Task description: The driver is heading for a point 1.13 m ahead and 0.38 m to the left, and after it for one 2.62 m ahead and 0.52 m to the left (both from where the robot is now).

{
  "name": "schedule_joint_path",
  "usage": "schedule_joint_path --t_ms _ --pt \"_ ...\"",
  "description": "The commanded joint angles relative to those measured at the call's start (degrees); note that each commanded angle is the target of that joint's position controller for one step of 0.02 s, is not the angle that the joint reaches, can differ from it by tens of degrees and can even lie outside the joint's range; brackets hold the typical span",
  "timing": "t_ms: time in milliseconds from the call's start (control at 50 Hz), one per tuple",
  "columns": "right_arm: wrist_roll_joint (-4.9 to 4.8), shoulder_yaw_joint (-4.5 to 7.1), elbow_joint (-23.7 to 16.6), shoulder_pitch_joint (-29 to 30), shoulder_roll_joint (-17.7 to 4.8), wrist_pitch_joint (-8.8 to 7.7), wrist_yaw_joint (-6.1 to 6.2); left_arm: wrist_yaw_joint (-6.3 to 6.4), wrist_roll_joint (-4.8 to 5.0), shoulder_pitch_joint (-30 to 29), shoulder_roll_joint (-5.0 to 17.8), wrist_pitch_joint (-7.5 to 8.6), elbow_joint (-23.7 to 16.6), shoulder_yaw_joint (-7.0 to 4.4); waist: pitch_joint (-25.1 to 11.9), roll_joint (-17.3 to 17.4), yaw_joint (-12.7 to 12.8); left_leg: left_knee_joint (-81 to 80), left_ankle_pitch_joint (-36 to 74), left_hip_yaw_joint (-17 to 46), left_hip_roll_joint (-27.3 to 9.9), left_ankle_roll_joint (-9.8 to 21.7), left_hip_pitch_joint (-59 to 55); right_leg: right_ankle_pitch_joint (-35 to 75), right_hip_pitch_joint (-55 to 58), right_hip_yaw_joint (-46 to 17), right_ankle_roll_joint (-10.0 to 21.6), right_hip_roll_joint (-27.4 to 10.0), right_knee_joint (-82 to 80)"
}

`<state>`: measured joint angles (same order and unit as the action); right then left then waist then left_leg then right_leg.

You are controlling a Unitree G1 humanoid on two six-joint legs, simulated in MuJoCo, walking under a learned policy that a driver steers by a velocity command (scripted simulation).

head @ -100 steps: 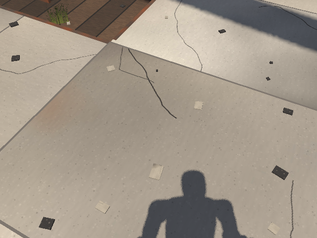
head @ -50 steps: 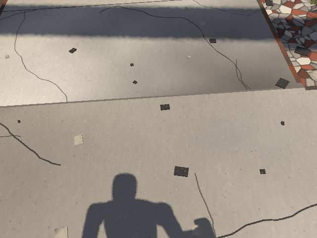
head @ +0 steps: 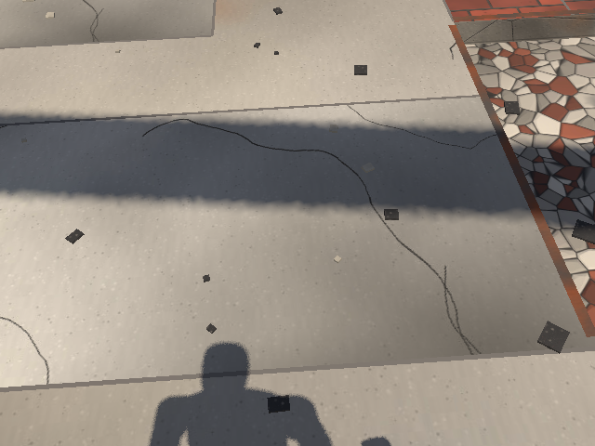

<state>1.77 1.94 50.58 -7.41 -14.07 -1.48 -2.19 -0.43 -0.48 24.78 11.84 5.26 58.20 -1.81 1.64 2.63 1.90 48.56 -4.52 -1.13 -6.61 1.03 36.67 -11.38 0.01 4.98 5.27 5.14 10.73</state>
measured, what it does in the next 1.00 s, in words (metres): walks ahead: left foot, then right foot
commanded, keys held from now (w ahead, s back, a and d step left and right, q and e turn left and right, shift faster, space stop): w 0.62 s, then w+q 0.38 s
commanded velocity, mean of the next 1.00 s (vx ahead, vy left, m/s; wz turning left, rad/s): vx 0.50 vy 0.00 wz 0.11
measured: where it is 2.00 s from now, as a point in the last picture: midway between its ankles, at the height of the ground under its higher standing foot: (258, 252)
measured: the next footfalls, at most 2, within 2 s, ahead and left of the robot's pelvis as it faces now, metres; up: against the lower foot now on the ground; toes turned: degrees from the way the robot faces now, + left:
left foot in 0.20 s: +0.29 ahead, +0.11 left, +0.00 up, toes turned +5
right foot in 0.76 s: +0.60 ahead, -0.06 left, +0.00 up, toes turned -1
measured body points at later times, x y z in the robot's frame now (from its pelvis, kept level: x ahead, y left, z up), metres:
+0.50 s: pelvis +0.28 +0.05 +0.00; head +0.29 +0.07 +0.45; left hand +0.38 +0.30 -0.14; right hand +0.25 -0.20 -0.14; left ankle +0.25 +0.11 -0.75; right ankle +0.37 -0.11 -0.68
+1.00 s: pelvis +0.55 +0.01 +0.00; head +0.57 +0.00 +0.45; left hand +0.55 +0.27 -0.13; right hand +0.64 -0.24 -0.15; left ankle +0.54 +0.15 -0.66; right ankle +0.56 -0.06 -0.75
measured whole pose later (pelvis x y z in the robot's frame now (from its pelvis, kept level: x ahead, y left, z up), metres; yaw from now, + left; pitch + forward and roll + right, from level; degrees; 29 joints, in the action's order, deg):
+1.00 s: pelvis +0.55 +0.01 +0.00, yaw +9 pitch +0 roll -1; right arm 1.5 4.1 54.3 -14.3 -14.1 -1.1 -1.4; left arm 0.5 -0.9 16.9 12.3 5.9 55.6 -3.1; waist 2.5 2.3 -0.3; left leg 63.6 -12.5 0.3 -4.5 4.3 32.1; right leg -10.8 -7.5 11.1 4.1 1.3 18.3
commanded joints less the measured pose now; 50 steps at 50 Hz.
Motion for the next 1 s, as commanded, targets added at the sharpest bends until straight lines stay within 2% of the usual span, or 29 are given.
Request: schedule_joint_path --t_ms 20,80,140,160,180,200,220,240,260,280,300,340,380,420,520,580,660,700,720,740,760,780,800,820,840,860,900,960,1000 --pt "-0.29 -0.34 -4.72 6.68 -1.68 -0.74 0.06 0.29 -0.09 2.28 7.55 0.7 -1.37 -1.2 3.73 -5.98 0.32 -7.44 4.31 -2.75 1.5 0.09 0.41 22.89 -1.34 -6.9 5.59 -14.99 -4.15" --pt "-0.34 -0.4 -6.19 10.27 -2.27 -1.08 0.28 0.68 -0.55 4.54 7.83 0.38 0.08 -1.19 4.56 -6.32 1.22 -12.32 3.22 -3.35 2.7 1.69 0.32 26.15 3.91 -6.81 5.76 -16.72 -2.55" --pt "-0.33 0.04 -6.29 8.56 -3.22 -1.73 0.59 1.23 -0.92 3.12 8.75 0.1 0.72 -1.43 3.85 -6.56 -0.81 -15.95 -2.25 -3.94 4.72 4.34 -4.34 37.48 7.55 -5.99 4.91 -18.15 2.52" --pt "-0.29 0.45 -5.2 4.89 -3.87 -2.0 0.95 1.35 -1.03 2.1 9.31 0.02 0.74 -1.58 1.87 -7.0 -2.57 -16.94 -4.48 -4.62 6.48 5.39 -9.58 45.32 7.7 -5.31 4.19 -17.95 7.08" --pt "-0.15 1.07 -2.8 -2.32 -4.73 -2.4 1.4 1.32 -1.03 1.17 9.66 -0.23 0.8 -1.69 -1.84 -6.52 -5.64 -19.45 -4.63 -5.38 8.43 6.62 -17.74 49.81 7.06 -4.3 3.41 -16.83 15.56" --pt "0.6 2.0 0.64 -12.52 -6.54 -2.98 1.98 1.25 -0.73 0.51 9.13 -0.37 0.43 -1.45 -7.34 -4.77 -9.57 -21.46 -2.42 -3.6 6.96 8.37 -31.5 43.57 0.6 -2.54 2.31 -14.43 27.55" --pt "2.08 3.51 2.12 -21.37 -12.12 -3.26 2.66 0.94 0.51 2.3 5.75 -0.26 -1.66 -0.49 -14.95 2.83 -10.99 -22.54 -7.86 14.33 -7.73 12.39 -47.82 20.79 -14.84 0.34 0.57 -9.55 46.87" --pt "1.3 4.28 2.46 -21.37 -14.86 -2.72 2.13 0.53 1.21 7.69 3.26 -0.32 -1.22 -0.49 -19.47 11.89 -7.75 -30.55 -7.31 39.37 -18.52 18.75 -55.96 -20.3 -30.79 -3.3 -0.52 0.55 62.75" --pt "-0.84 3.81 1.8 -15.27 -11.76 -2.27 1.81 0.74 -0.12 1.78 7.67 -0.63 -1.75 -1.68 -11.89 2.82 -6.17 -32.48 -13.2 34.99 -15.08 16.42 -49.1 -15.69 -35.42 -9.41 0.53 -3.81 65.23" --pt "-1.23 2.81 0.78 -9.63 -7.92 -2.41 1.64 0.38 -0.2 -2.2 7.3 -0.31 -3.04 -1.71 -4.35 0.52 -4.45 -34.52 -12.36 26.57 -13.22 14.76 -40.01 -9.98 -35.87 -8.57 0.62 -6.26 62.67" --pt "-0.96 2.07 0.7 -7.13 -5.11 -2.77 1.44 0.2 -0.22 -3.8 6.08 -0.28 -3.15 -1.56 -1.33 -1.06 -2.95 -36.8 -8.54 21.12 -10.43 12.93 -34.21 -6.61 -33.78 -8.07 0.53 -8.25 59.29" --pt "-1.14 1.22 2.14 -7.15 -2.54 -3.47 1.73 -0.4 -1.57 -2.35 4.25 -1.67 -2.45 -1.31 0.1 0.93 -0.32 -39.06 -1.92 13.56 -6.65 10.56 -27.69 -4.38 -28.53 -7.47 -0.78 -10.01 54.95" --pt "-1.28 1.33 3.79 -10.42 -3.34 -4.42 1.81 -0.97 -1.72 -3.17 3.39 -2.58 -2.67 -1.28 0.03 0.53 0.17 -40.1 3.69 10.6 -5.65 10.91 -27.0 -3.01 -28.49 -6.24 -1.84 -10.18 53.3" --pt "-1.4 1.61 4.81 -12.64 -4.76 -4.76 1.9 -1.25 -1.72 -7.35 3.53 -3.12 -4.05 -1.3 1.49 0.28 -0.08 -41.7 4.68 8.39 -5.05 11.03 -27.7 0.49 -32.54 -5.21 -2.9 -11.17 50.18" --pt "-1.42 1.12 6.49 -17.67 -4.07 -4.48 2.02 -1.44 -1.14 -19.13 3.36 -3.09 -7.96 -0.86 3.82 0.34 -2.77 -42.51 10.56 4.6 -3.03 9.81 -31.76 9.26 -37.94 -2.75 -4.61 -11.39 36.85" --pt "-1.24 1.0 7.56 -20.57 -4.2 -4.48 2.28 -1.42 -0.89 -24.35 2.63 -2.85 -9.63 -0.26 4.13 0.96 -4.4 -41.73 14.6 3.22 -3.11 9.44 -35.02 12.1 -36.63 -1.1 -4.21 -9.86 29.21" --pt "-0.6 1.0 9.14 -23.51 -4.41 -3.98 2.92 -1.19 -0.92 -29.04 3.55 -2.27 -11.95 -0.31 5.1 1.1 -5.43 -38.19 21.28 4.81 -5.63 10.38 -42.04 8.95 -37.0 -1.07 -2.57 -8.45 23.92" --pt "-0.3 1.31 8.98 -21.78 -5.47 -3.73 3.26 -1.0 -0.79 -27.23 4.4 -1.57 -12.14 -0.62 4.29 1.33 -3.67 -34.15 28.83 5.62 -6.4 10.03 -43.82 4.64 -33.36 -1.33 -1.31 -7.1 21.35" --pt "-0.22 1.5 8.63 -20.16 -6.13 -3.68 3.32 -0.66 -0.73 -23.42 5.14 -1.15 -11.18 -1.0 2.53 1.66 -1.71 -30.12 35.67 5.45 -6.0 9.24 -43.15 2.3 -27.57 -0.99 -0.54 -5.51 19.72" --pt "-0.34 1.63 8.41 -18.95 -6.59 -3.6 3.14 -0.17 -0.81 -16.36 6.2 -0.63 -8.98 -1.62 -1.13 1.16 1.23 -22.5 39.51 4.89 -4.55 8.4 -41.77 2.3 -18.63 -0.24 0.42 -3.74 16.81" --pt "-0.96 1.41 7.84 -17.92 -5.95 -3.66 2.9 0.53 -1.68 -6.47 8.34 0.11 -6.07 -2.57 -6.93 -0.87 5.24 -11.04 32.74 3.25 -1.87 7.3 -34.56 5.33 -3.88 -2.56 2.04 -6.28 14.66" --pt "-2.6 0.36 5.37 -19.51 -1.94 -3.85 2.47 1.41 -3.44 2.12 14.25 0.49 -5.4 -4.06 -15.74 -8.56 6.54 7.54 9.9 0.42 3.38 5.4 -19.28 -1.08 13.14 -20.56 5.64 -22.06 13.26" --pt "-3.56 0.32 5.74 -25.54 0.45 -3.3 2.74 0.79 -2.92 1.37 16.69 -0.34 -5.56 -4.77 -20.98 -16.79 3.36 21.81 -27.1 0.59 10.92 4.65 -5.36 -1.29 19.98 -40.84 10.75 -32.63 6.89" --pt "-1.93 1.85 5.94 -20.22 -5.01 -2.53 3.1 0.5 -1.42 -4.28 11.65 -0.94 -6.66 -3.8 -13.1 -6.63 2.05 24.59 -22.03 4.88 6.44 5.5 -2.34 -7.46 11.97 -35.85 8.37 -29.0 5.41" --pt "-1.67 1.96 4.93 -16.62 -3.99 -2.61 2.66 0.37 -0.94 -9.6 7.83 -0.75 -7.51 -2.74 -5.33 -5.0 0.48 22.62 -16.67 4.84 4.42 5.39 -2.28 -6.69 2.84 -27.3 6.56 -26.67 2.77" --pt "-1.51 1.86 4.72 -15.32 -2.41 -2.39 2.35 0.31 -1.04 -11.97 5.73 -0.42 -7.64 -2.22 -1.99 -4.85 -0.79 20.4 -13.64 4.49 2.66 5.18 -3.9 -3.56 -2.76 -21.14 4.7 -24.11 0.48" --pt "-0.19 2.04 4.68 -15.91 -1.03 -0.85 1.41 0.9 -0.63 -11.49 3.94 0.24 -6.46 -1.67 0.25 -7.23 -2.95 18.34 -11.53 3.83 1.24 4.1 -6.84 2.0 -8.58 -12.65 2.46 -20.96 -1.48" --pt "-0.09 2.15 2.92 -12.67 0.17 0.58 0.51 1.07 -0.14 -8.07 4.94 1.66 -5.09 -1.98 0.87 -6.72 -3.68 17.47 -7.64 2.73 0.55 3.17 -3.59 8.79 -8.58 -6.56 2.55 -20.47 -2.9" --pt "-0.06 2.16 1.32 -8.68 0.04 1.0 0.12 1.15 -0.38 -6.38 5.37 1.92 -4.6 -2.11 1.78 -6.45 -3.36 15.37 -3.67 2.13 -0.07 2.6 0.31 11.23 -7.54 -3.13 2.58 -20.0 -3.42"
Keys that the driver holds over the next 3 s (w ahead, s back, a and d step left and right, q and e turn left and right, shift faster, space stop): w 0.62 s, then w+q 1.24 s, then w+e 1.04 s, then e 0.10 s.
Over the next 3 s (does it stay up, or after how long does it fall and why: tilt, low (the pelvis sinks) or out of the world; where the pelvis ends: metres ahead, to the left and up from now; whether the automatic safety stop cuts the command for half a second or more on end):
stays up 1.47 0.45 -0.01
